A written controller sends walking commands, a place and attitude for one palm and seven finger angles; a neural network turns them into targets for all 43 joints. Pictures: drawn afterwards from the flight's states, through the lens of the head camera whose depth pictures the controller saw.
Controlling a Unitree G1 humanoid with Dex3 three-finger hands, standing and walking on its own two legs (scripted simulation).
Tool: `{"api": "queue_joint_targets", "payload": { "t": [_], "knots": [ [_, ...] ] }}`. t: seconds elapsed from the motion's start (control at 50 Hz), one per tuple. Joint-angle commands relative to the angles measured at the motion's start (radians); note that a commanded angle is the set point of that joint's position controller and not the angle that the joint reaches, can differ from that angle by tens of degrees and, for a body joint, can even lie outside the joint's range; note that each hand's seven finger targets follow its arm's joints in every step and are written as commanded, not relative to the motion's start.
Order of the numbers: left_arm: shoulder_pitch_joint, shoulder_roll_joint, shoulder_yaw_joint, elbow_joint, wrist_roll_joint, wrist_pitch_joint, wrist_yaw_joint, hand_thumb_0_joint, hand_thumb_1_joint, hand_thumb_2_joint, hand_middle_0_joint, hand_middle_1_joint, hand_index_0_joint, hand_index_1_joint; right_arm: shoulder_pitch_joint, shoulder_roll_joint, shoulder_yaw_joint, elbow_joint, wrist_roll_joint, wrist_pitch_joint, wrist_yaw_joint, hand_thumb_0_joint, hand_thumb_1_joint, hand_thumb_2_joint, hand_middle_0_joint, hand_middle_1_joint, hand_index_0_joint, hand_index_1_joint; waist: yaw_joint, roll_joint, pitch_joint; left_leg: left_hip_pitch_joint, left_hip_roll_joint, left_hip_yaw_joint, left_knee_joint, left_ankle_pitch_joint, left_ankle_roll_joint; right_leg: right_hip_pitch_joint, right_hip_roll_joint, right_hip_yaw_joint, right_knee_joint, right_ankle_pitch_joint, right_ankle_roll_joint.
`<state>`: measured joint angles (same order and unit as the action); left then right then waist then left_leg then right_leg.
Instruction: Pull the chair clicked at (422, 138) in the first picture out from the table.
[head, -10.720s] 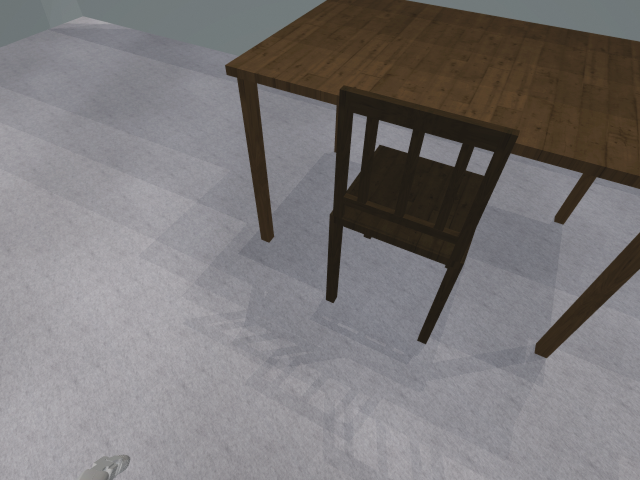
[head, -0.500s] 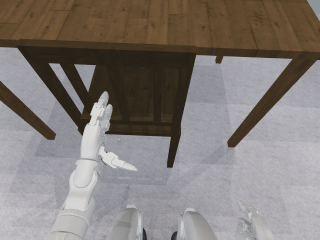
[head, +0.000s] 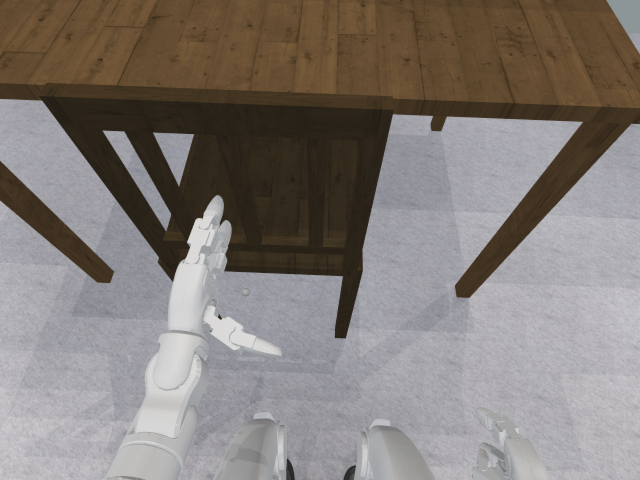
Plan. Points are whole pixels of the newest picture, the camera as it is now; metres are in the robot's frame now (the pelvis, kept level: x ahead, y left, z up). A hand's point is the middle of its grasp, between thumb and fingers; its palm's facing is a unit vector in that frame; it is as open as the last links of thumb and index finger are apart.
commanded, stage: aim the fingers beside a spindle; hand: left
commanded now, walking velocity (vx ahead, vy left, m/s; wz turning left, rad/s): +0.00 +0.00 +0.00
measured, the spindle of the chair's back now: (243, 195) +0.49 +0.12 +0.00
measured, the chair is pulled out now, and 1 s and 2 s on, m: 0.00 0.00 0.00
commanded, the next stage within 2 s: push the fingers through the gap in 0.60 s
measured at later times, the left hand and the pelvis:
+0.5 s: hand (243, 278) +0.35 +0.10 +0.02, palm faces -0.06 -1.00 -0.03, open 16.9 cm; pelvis +0.00 +0.01 -0.01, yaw +0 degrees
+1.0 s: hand (244, 265) +0.37 +0.11 +0.02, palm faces -0.07 -1.00 -0.02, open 16.9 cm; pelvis +0.00 +0.01 +0.00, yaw +0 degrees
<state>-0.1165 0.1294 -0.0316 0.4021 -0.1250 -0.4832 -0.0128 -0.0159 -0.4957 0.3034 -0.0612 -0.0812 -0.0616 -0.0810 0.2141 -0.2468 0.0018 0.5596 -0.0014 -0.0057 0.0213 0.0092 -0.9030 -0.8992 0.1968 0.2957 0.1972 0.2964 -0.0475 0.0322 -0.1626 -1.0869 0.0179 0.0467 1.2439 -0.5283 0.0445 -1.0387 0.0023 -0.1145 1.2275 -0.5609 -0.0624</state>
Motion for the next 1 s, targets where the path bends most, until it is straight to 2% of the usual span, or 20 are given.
{"api": "queue_joint_targets", "payload": {
  "t": [0.0,0.08,0.2,0.22,0.24,0.34,0.4,0.48,0.52,0.56,0.58,0.64,0.7,0.76,0.8,0.84,0.86,0.88,0.9,0.98],
  "knots": [
    [-0.224,0.075,0.040,-0.236,0.017,-0.093,0.028,0.000,-0.500,0.300,-0.060,-0.080,-0.060,-0.080,0.007,-0.121,-0.048,-0.119,0.001,-0.038,-0.006,0.000,-0.900,-0.900,0.200,0.300,0.200,0.300,-0.018,-0.015,-0.366,0.267,-0.012,-0.089,-0.126,0.282,-0.012,0.191,-0.005,0.110,-0.169,0.319,0.036],
    [-0.209,0.090,0.069,-0.123,0.033,-0.071,0.032,0.000,-0.500,0.300,-0.060,-0.080,-0.060,-0.080,0.001,-0.127,-0.044,-0.117,0.003,-0.026,-0.003,0.000,-0.900,-0.900,0.200,0.300,0.200,0.300,-0.016,-0.058,-0.297,0.201,-0.016,-0.090,-0.130,0.209,-0.013,0.172,-0.003,0.108,-0.174,0.247,0.034],
    [-0.275,0.020,-0.016,-0.220,0.010,-0.065,0.002,0.000,-0.500,0.300,-0.060,-0.080,-0.060,-0.080,-0.002,-0.129,-0.049,-0.140,0.006,-0.025,-0.001,0.000,-0.900,-0.900,0.200,0.300,0.200,0.300,-0.022,0.014,-0.404,0.307,-0.010,-0.105,-0.129,0.273,-0.015,0.153,-0.003,0.099,-0.161,0.286,0.030],
    [-0.269,0.050,0.016,-0.246,0.003,-0.068,0.006,0.000,-0.500,0.300,-0.060,-0.080,-0.060,-0.080,0.001,-0.130,-0.051,-0.140,0.005,-0.025,-0.003,0.000,-0.900,-0.900,0.200,0.300,0.200,0.300,-0.011,0.005,-0.430,0.314,-0.009,-0.109,-0.131,0.285,-0.017,0.173,-0.003,0.098,-0.158,0.293,0.030],
    [-0.268,0.043,0.003,-0.260,0.004,-0.069,0.007,0.000,-0.500,0.300,-0.060,-0.080,-0.060,-0.080,-0.002,-0.129,-0.051,-0.141,0.005,-0.027,-0.004,0.000,-0.900,-0.900,0.200,0.300,0.200,0.300,-0.015,0.002,-0.430,0.321,-0.008,-0.109,-0.131,0.292,-0.016,0.175,-0.003,0.099,-0.161,0.300,0.032],
    [-0.304,0.068,0.032,-0.185,0.024,-0.061,0.038,0.000,-0.500,0.300,-0.060,-0.080,-0.060,-0.080,0.002,-0.129,-0.043,-0.114,0.002,-0.023,-0.010,0.000,-0.900,-0.900,0.200,0.300,0.200,0.300,-0.035,-0.047,-0.348,0.255,-0.008,-0.112,-0.127,0.227,-0.013,0.139,0.000,0.095,-0.165,0.240,0.036],
    [-0.291,0.088,0.069,-0.113,0.030,-0.046,0.045,0.000,-0.500,0.300,-0.060,-0.080,-0.060,-0.080,0.000,-0.132,-0.040,-0.115,0.000,-0.015,-0.009,0.000,-0.900,-0.900,0.200,0.300,0.200,0.300,-0.024,-0.060,-0.332,0.209,-0.014,-0.102,-0.125,0.199,-0.012,0.146,0.000,0.099,-0.165,0.221,0.036],
    [-0.240,0.077,0.068,-0.141,0.022,-0.041,0.034,0.000,-0.500,0.300,-0.060,-0.080,-0.060,-0.080,0.004,-0.131,-0.043,-0.133,0.003,-0.011,-0.004,0.000,-0.900,-0.900,0.200,0.300,0.200,0.300,0.004,-0.005,-0.402,0.267,-0.013,-0.100,-0.135,0.274,-0.019,0.173,0.000,0.096,-0.152,0.290,0.028],
    [-0.276,0.048,0.027,-0.197,0.013,-0.044,0.026,0.000,-0.500,0.300,-0.060,-0.080,-0.060,-0.080,0.007,-0.128,-0.045,-0.137,0.003,-0.011,-0.002,0.000,-0.900,-0.900,0.200,0.300,0.200,0.300,-0.010,0.003,-0.435,0.307,-0.009,-0.106,-0.133,0.302,-0.019,0.175,0.000,0.095,-0.153,0.311,0.031],
    [-0.270,0.069,0.038,-0.219,0.009,-0.049,0.023,0.000,-0.500,0.300,-0.060,-0.080,-0.060,-0.080,0.012,-0.131,-0.046,-0.134,0.004,-0.013,-0.004,0.000,-0.900,-0.900,0.200,0.300,0.200,0.300,-0.015,-0.008,-0.436,0.308,-0.006,-0.109,-0.133,0.316,-0.018,0.186,0.003,0.094,-0.154,0.325,0.031],
    [-0.291,0.051,0.014,-0.229,0.010,-0.051,0.020,0.000,-0.500,0.300,-0.060,-0.080,-0.060,-0.080,0.013,-0.128,-0.046,-0.132,0.004,-0.014,-0.005,0.000,-0.900,-0.900,0.200,0.300,0.200,0.300,-0.027,-0.013,-0.425,0.309,-0.006,-0.107,-0.131,0.309,-0.015,0.180,0.002,0.097,-0.161,0.323,0.035],
    [-0.306,0.065,0.026,-0.216,0.013,-0.057,0.027,0.000,-0.500,0.300,-0.060,-0.080,-0.060,-0.080,0.015,-0.130,-0.046,-0.118,0.004,-0.017,-0.009,0.000,-0.900,-0.900,0.200,0.300,0.200,0.300,-0.035,-0.023,-0.383,0.284,-0.006,-0.108,-0.132,0.276,-0.014,0.167,0.002,0.097,-0.169,0.292,0.036],
    [-0.285,0.078,0.049,-0.168,0.014,-0.054,0.030,0.000,-0.500,0.300,-0.060,-0.080,-0.060,-0.080,0.016,-0.131,-0.044,-0.112,0.004,-0.018,-0.009,0.000,-0.900,-0.900,0.200,0.300,0.200,0.300,-0.030,-0.047,-0.354,0.248,-0.010,-0.104,-0.132,0.257,-0.013,0.177,0.002,0.099,-0.172,0.283,0.035],
    [-0.312,0.085,0.059,-0.143,0.021,-0.051,0.034,0.000,-0.500,0.300,-0.060,-0.080,-0.060,-0.080,0.018,-0.133,-0.046,-0.103,0.002,-0.017,-0.010,0.000,-0.900,-0.900,0.200,0.300,0.200,0.300,-0.030,-0.015,-0.362,0.260,-0.010,-0.102,-0.125,0.279,-0.016,0.157,0.002,0.097,-0.160,0.298,0.032],
    [-0.338,0.058,0.033,-0.149,0.023,-0.051,0.034,0.000,-0.500,0.300,-0.060,-0.080,-0.060,-0.080,0.021,-0.131,-0.046,-0.104,-0.001,-0.015,-0.005,0.000,-0.900,-0.900,0.200,0.300,0.200,0.300,-0.032,0.020,-0.378,0.299,-0.008,-0.108,-0.128,0.306,-0.020,0.136,0.001,0.089,-0.154,0.310,0.030],
    [-0.342,0.069,0.045,-0.163,0.019,-0.050,0.032,0.000,-0.500,0.300,-0.060,-0.080,-0.060,-0.080,0.027,-0.133,-0.050,-0.105,-0.001,-0.014,-0.004,0.000,-0.900,-0.900,0.200,0.300,0.200,0.300,-0.027,0.023,-0.421,0.323,-0.006,-0.108,-0.125,0.337,-0.022,0.152,0.001,0.091,-0.152,0.336,0.031],
    [-0.338,0.081,0.055,-0.152,0.019,-0.049,0.032,0.000,-0.500,0.300,-0.060,-0.080,-0.060,-0.080,0.033,-0.135,-0.050,-0.105,0.000,-0.012,-0.005,0.000,-0.900,-0.900,0.200,0.300,0.200,0.300,-0.028,-0.002,-0.416,0.317,-0.006,-0.110,-0.126,0.349,-0.021,0.163,0.003,0.089,-0.149,0.349,0.030],
    [-0.353,0.076,0.051,-0.156,0.021,-0.051,0.032,0.000,-0.500,0.300,-0.060,-0.080,-0.060,-0.080,0.029,-0.133,-0.050,-0.103,-0.001,-0.011,-0.004,0.000,-0.900,-0.900,0.200,0.300,0.200,0.300,-0.029,0.023,-0.420,0.327,-0.005,-0.109,-0.125,0.350,-0.023,0.151,0.003,0.090,-0.148,0.350,0.031],
    [-0.372,0.058,0.033,-0.157,0.020,-0.050,0.032,0.000,-0.500,0.300,-0.060,-0.080,-0.060,-0.080,0.032,-0.132,-0.048,-0.105,-0.001,-0.011,-0.001,0.000,-0.900,-0.900,0.200,0.300,0.200,0.300,-0.034,0.016,-0.422,0.327,-0.005,-0.114,-0.128,0.344,-0.022,0.152,0.002,0.087,-0.148,0.340,0.031],
    [-0.428,0.090,0.070,-0.089,0.027,-0.048,0.040,0.000,-0.500,0.300,-0.060,-0.080,-0.060,-0.080,0.034,-0.135,-0.046,-0.090,-0.002,-0.006,-0.007,0.000,-0.900,-0.900,0.200,0.300,0.200,0.300,-0.047,-0.025,-0.388,0.277,-0.006,-0.110,-0.121,0.299,-0.018,0.142,0.005,0.091,-0.152,0.312,0.036]
  ]
}}
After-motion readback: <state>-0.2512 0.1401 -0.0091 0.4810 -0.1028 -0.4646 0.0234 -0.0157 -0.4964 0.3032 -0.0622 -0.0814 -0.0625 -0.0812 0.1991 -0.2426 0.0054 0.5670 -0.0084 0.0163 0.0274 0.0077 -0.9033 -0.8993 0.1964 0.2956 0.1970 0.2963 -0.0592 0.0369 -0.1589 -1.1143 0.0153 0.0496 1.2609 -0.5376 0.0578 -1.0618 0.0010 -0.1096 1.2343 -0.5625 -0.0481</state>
